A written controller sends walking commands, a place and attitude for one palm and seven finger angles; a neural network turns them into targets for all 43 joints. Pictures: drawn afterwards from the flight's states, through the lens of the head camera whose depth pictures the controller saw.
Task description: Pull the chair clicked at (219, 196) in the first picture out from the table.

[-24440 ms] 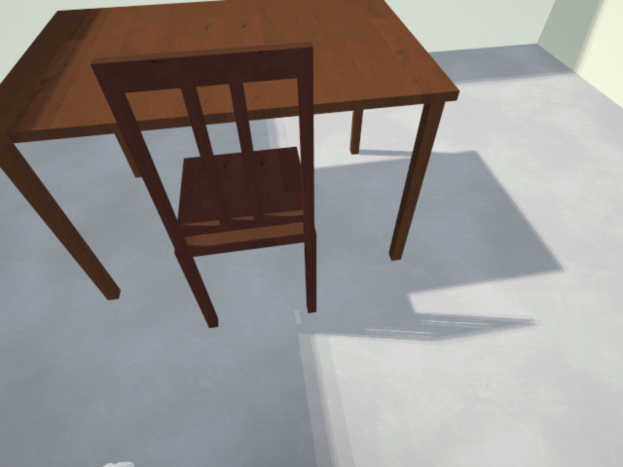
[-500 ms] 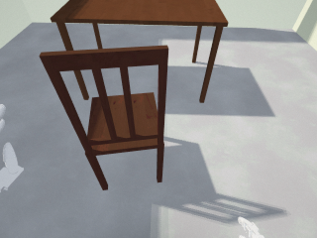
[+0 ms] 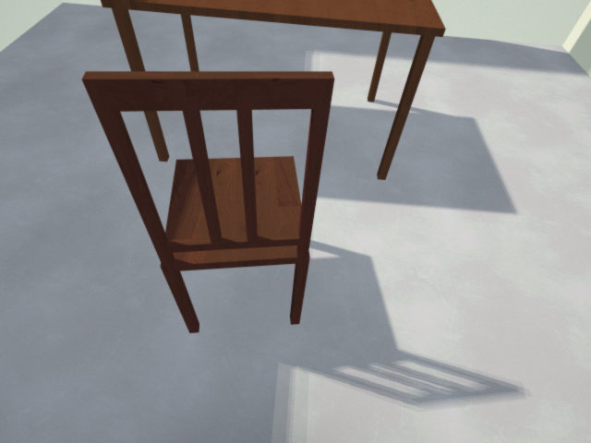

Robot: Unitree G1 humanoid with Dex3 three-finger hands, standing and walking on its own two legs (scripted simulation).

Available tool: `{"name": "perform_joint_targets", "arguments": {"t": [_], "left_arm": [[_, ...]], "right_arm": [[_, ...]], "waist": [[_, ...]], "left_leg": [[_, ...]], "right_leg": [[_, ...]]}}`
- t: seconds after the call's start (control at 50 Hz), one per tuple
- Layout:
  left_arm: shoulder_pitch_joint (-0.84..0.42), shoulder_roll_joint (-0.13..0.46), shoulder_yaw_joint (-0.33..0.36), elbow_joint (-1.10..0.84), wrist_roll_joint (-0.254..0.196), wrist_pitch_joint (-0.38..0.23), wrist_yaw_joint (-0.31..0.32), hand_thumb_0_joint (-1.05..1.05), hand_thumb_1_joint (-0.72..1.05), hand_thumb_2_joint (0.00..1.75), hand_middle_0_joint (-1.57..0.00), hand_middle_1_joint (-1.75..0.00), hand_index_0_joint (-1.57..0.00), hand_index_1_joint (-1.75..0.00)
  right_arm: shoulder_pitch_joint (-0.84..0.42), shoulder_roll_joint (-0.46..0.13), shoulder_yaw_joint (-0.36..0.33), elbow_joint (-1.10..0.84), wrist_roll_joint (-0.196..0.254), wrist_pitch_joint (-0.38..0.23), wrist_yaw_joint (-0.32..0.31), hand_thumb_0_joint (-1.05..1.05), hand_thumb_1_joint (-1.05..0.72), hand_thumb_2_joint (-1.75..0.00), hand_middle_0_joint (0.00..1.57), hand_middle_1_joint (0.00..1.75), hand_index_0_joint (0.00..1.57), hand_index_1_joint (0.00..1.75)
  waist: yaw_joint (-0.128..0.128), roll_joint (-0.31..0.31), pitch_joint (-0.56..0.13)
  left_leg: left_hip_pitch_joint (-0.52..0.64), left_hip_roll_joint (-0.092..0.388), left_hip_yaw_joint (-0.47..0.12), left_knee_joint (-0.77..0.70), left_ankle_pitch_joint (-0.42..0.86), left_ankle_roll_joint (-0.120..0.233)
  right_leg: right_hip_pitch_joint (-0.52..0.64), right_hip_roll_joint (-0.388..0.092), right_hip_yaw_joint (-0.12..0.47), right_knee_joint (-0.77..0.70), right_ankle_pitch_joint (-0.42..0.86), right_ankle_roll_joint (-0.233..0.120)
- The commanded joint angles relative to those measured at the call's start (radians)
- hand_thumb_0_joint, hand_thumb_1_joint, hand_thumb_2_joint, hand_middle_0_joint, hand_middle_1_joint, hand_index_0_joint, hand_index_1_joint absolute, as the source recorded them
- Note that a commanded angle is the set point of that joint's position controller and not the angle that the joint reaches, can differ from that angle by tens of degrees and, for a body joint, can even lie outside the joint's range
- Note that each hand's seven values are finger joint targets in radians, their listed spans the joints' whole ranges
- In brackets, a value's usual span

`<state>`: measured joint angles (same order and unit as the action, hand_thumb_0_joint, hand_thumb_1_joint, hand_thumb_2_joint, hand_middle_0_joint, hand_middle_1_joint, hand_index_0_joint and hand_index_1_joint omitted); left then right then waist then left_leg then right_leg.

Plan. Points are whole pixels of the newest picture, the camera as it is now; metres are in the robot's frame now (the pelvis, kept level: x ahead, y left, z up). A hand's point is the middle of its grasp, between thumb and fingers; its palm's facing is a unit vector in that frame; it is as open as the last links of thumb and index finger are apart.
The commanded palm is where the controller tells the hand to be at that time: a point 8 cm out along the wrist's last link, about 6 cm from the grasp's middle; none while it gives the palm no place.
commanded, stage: let the arm hang, fingers relaxed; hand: left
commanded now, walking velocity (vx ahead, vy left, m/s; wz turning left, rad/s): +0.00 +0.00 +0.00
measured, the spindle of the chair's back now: (206, 186) +0.58 +0.22 -0.06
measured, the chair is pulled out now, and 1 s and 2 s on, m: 0.66 0.66 0.66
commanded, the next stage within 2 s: look to check the result in 0.70 s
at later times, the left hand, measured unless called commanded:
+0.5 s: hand out of the picture -0.01 +0.15 -0.17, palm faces -0.01 -0.99 -0.17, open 7.4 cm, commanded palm none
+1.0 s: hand out of the picture +0.00 +0.14 -0.17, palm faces +0.00 -0.99 -0.16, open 7.4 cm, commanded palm none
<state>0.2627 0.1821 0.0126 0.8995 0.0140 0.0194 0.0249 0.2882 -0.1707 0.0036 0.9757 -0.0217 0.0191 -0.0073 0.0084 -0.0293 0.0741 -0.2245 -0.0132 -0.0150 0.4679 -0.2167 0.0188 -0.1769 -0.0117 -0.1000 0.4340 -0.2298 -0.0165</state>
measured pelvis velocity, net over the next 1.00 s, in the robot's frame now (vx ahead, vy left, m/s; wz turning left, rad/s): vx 0.00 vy -0.02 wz -0.03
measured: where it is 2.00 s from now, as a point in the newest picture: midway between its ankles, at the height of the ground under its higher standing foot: outside the picture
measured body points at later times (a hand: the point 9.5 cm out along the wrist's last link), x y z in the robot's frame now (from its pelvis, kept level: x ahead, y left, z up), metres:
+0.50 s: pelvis +0.00 -0.01 +0.00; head +0.00 -0.02 +0.45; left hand -0.01 +0.20 -0.16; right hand -0.04 -0.20 -0.17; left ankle +0.02 +0.11 -0.74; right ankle +0.00 -0.11 -0.74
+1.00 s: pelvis +0.00 -0.02 +0.00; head +0.01 -0.02 +0.45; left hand +0.00 +0.19 -0.16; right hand -0.04 -0.22 -0.16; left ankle +0.02 +0.11 -0.74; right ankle +0.00 -0.11 -0.74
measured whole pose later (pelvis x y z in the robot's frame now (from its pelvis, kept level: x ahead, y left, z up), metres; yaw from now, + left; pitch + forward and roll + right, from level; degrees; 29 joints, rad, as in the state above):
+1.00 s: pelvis +0.00 -0.02 +0.00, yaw -2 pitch -2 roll +0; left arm 0.32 0.11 -0.01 1.09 0.01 0.00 0.03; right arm 0.35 -0.11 0.00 1.11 -0.01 0.00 -0.03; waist -0.01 0.01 0.06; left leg -0.19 0.02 0.01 0.44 -0.21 -0.01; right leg -0.17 0.02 -0.08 0.43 -0.23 -0.04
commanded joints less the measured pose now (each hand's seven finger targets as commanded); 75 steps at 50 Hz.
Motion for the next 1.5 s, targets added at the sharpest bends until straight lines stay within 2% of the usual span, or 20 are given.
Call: {"name": "perform_joint_targets", "arguments": {"t": [0.0,0.04,0.16,0.22,0.26,0.3,0.54,0.62,0.64,0.7,0.84,0.92,0.98,1.08,1.14,1.22,1.26,1.42,1.44,1.48], "left_arm": [[0.05,0.103,0.01,0.027,-0.004,-0.024,0.004,0.0,0.9,0.9,-0.2,-0.3,-0.2,-0.3],[0.055,0.101,0.005,0.058,-0.005,-0.024,0.004,0.0,0.9,0.9,-0.2,-0.3,-0.2,-0.3],[0.093,0.097,-0.006,0.125,-0.008,-0.023,0.008,0.0,0.9,0.9,-0.2,-0.3,-0.2,-0.3],[0.109,0.087,-0.009,0.143,-0.008,-0.025,0.01,0.0,0.9,0.9,-0.2,-0.3,-0.2,-0.3],[0.116,0.085,-0.01,0.153,-0.008,-0.025,0.011,0.0,0.9,0.9,-0.2,-0.3,-0.2,-0.3],[0.127,0.075,-0.011,0.16,-0.009,-0.028,0.014,0.0,0.9,0.9,-0.2,-0.3,-0.2,-0.3],[0.139,0.03,-0.009,0.173,-0.007,-0.032,0.019,0.0,0.9,0.9,-0.2,-0.3,-0.2,-0.3],[0.14,0.028,-0.007,0.171,-0.007,-0.035,0.018,0.0,0.9,0.9,-0.2,-0.3,-0.2,-0.3],[0.14,0.026,-0.007,0.172,-0.007,-0.034,0.018,0.0,0.9,0.9,-0.2,-0.3,-0.2,-0.3],[0.14,0.025,-0.006,0.17,-0.007,-0.037,0.018,0.0,0.9,0.9,-0.2,-0.3,-0.2,-0.3],[0.135,0.024,-0.007,0.169,-0.008,-0.036,0.019,0.0,0.9,0.9,-0.2,-0.3,-0.2,-0.3],[0.132,0.027,-0.006,0.168,-0.009,-0.038,0.018,0.0,0.9,0.9,-0.2,-0.3,-0.2,-0.3],[0.127,0.026,-0.006,0.167,-0.008,-0.036,0.018,0.0,0.9,0.9,-0.2,-0.3,-0.2,-0.3],[0.132,0.026,-0.006,0.168,-0.009,-0.035,0.018,0.0,0.9,0.9,-0.2,-0.3,-0.2,-0.3],[0.127,0.026,-0.006,0.168,-0.008,-0.034,0.018,0.0,0.9,0.9,-0.2,-0.3,-0.2,-0.3],[0.131,0.028,-0.005,0.166,-0.008,-0.034,0.017,0.0,0.9,0.9,-0.2,-0.3,-0.2,-0.3],[0.126,0.027,-0.005,0.164,-0.008,-0.034,0.017,0.0,0.9,0.9,-0.2,-0.3,-0.2,-0.3],[0.131,0.024,-0.003,0.165,-0.009,-0.036,0.017,0.0,0.9,0.9,-0.2,-0.3,-0.2,-0.3],[0.134,0.021,-0.004,0.167,-0.008,-0.035,0.018,0.0,0.9,0.9,-0.2,-0.3,-0.2,-0.3],[0.136,0.02,-0.004,0.169,-0.009,-0.036,0.018,0.0,0.9,0.9,-0.2,-0.3,-0.2,-0.3]], "right_arm": [[0.056,-0.106,-0.025,-0.028,0.003,-0.028,-0.011,0.0,-0.9,-0.9,0.2,0.3,0.2,0.3],[0.077,-0.099,-0.024,-0.008,0.006,-0.028,-0.012,0.0,-0.9,-0.9,0.2,0.3,0.2,0.3],[0.124,-0.089,-0.018,0.046,0.006,-0.027,-0.014,0.0,-0.9,-0.9,0.2,0.3,0.2,0.3],[0.145,-0.078,-0.016,0.067,0.007,-0.027,-0.015,0.0,-0.9,-0.9,0.2,0.3,0.2,0.3],[0.152,-0.068,-0.014,0.08,0.007,-0.027,-0.015,0.0,-0.9,-0.9,0.2,0.3,0.2,0.3],[0.159,-0.055,-0.011,0.091,0.008,-0.03,-0.017,0.0,-0.9,-0.9,0.2,0.3,0.2,0.3],[0.163,-0.002,-0.012,0.113,0.009,-0.03,-0.025,0.0,-0.9,-0.9,0.2,0.3,0.2,0.3],[0.168,0.003,-0.014,0.115,0.008,-0.031,-0.026,0.0,-0.9,-0.9,0.2,0.3,0.2,0.3],[0.164,0.003,-0.014,0.114,0.009,-0.028,-0.026,0.0,-0.9,-0.9,0.2,0.3,0.2,0.3],[0.166,0.002,-0.015,0.117,0.008,-0.031,-0.027,0.0,-0.9,-0.9,0.2,0.3,0.2,0.3],[0.159,0.002,-0.015,0.12,0.01,-0.029,-0.028,0.0,-0.9,-0.9,0.2,0.3,0.2,0.3],[0.165,-0.005,-0.014,0.123,0.009,-0.033,-0.028,0.0,-0.9,-0.9,0.2,0.3,0.2,0.3],[0.164,-0.003,-0.015,0.124,0.009,-0.031,-0.029,0.0,-0.9,-0.9,0.2,0.3,0.2,0.3],[0.16,-0.008,-0.014,0.124,0.009,-0.033,-0.029,0.0,-0.9,-0.9,0.2,0.3,0.2,0.3],[0.159,-0.007,-0.014,0.122,0.01,-0.031,-0.029,0.0,-0.9,-0.9,0.2,0.3,0.2,0.3],[0.16,-0.009,-0.014,0.122,0.009,-0.031,-0.028,0.0,-0.9,-0.9,0.2,0.3,0.2,0.3],[0.161,-0.01,-0.015,0.122,0.009,-0.03,-0.028,0.0,-0.9,-0.9,0.2,0.3,0.2,0.3],[0.163,-0.011,-0.013,0.124,0.01,-0.039,-0.032,0.0,-0.9,-0.9,0.2,0.3,0.2,0.3],[0.157,-0.007,-0.012,0.122,0.011,-0.036,-0.032,0.0,-0.9,-0.9,0.2,0.3,0.2,0.3],[0.157,-0.008,-0.013,0.125,0.01,-0.036,-0.032,0.0,-0.9,-0.9,0.2,0.3,0.2,0.3]], "waist": [[-0.008,0.087,-0.049],[-0.009,0.052,-0.023],[-0.009,0.04,0.012],[-0.01,0.0,0.014],[-0.011,0.019,0.039],[-0.011,0.01,0.018],[-0.011,0.038,0.064],[-0.015,0.043,0.035],[-0.013,0.037,0.054],[-0.015,0.018,0.021],[-0.014,0.035,0.036],[-0.015,0.032,0.01],[-0.016,0.042,0.035],[-0.012,0.056,0.032],[-0.014,0.042,0.053],[-0.013,0.033,0.03],[-0.015,0.017,0.045],[-0.013,0.052,0.002],[-0.011,0.043,0.027],[-0.012,0.035,0.024]], "left_leg": [[-0.022,0.107,-0.106,-0.135,0.004,0.033],[-0.023,0.11,-0.101,-0.143,-0.009,0.035],[-0.03,0.106,-0.091,-0.155,-0.072,0.035],[-0.024,0.102,-0.08,-0.144,-0.067,0.034],[-0.033,0.097,-0.073,-0.14,-0.072,0.033],[-0.016,0.097,-0.068,-0.13,-0.034,0.033],[-0.014,0.095,-0.052,-0.116,-0.003,0.027],[-0.003,0.093,-0.045,-0.102,0.014,0.023],[-0.008,0.091,-0.044,-0.102,-0.002,0.023],[0.012,0.091,-0.042,-0.09,0.038,0.021],[0.01,0.097,-0.045,-0.097,0.04,0.02],[0.017,0.098,-0.048,-0.094,0.068,0.02],[0.007,0.1,-0.05,-0.102,0.05,0.02],[0.012,0.104,-0.053,-0.11,0.048,0.023],[0.004,0.104,-0.054,-0.116,0.028,0.023],[0.009,0.1,-0.055,-0.112,0.022,0.023],[0.006,0.101,-0.054,-0.113,0.021,0.023],[0.029,0.108,-0.055,-0.11,0.087,0.026],[0.022,0.108,-0.055,-0.114,0.074,0.027],[0.025,0.106,-0.054,-0.108,0.075,0.026]], "right_leg": [[0.036,-0.09,0.109,-0.093,0.032,-0.031],[0.017,-0.088,0.108,-0.1,0.016,-0.032],[-0.024,-0.091,0.131,-0.111,-0.044,-0.038],[-0.04,-0.093,0.142,-0.115,-0.059,-0.04],[-0.061,-0.095,0.147,-0.119,-0.08,-0.043],[-0.055,-0.095,0.151,-0.113,-0.052,-0.045],[-0.087,-0.088,0.15,-0.118,-0.028,-0.047],[-0.067,-0.095,0.158,-0.121,-0.011,-0.048],[-0.078,-0.091,0.156,-0.133,-0.03,-0.048],[-0.06,-0.097,0.16,-0.127,0.002,-0.049],[-0.059,-0.092,0.15,-0.126,0.009,-0.05],[-0.036,-0.095,0.151,-0.117,0.04,-0.049],[-0.05,-0.091,0.152,-0.12,0.021,-0.05],[-0.048,-0.091,0.148,-0.116,0.025,-0.049],[-0.059,-0.086,0.144,-0.121,0.011,-0.049],[-0.051,-0.09,0.15,-0.12,0.002,-0.047],[-0.059,-0.088,0.151,-0.121,0.001,-0.048],[-0.03,-0.088,0.144,-0.096,0.073,-0.046],[-0.042,-0.086,0.141,-0.104,0.061,-0.046],[-0.041,-0.088,0.149,-0.105,0.062,-0.047]]}}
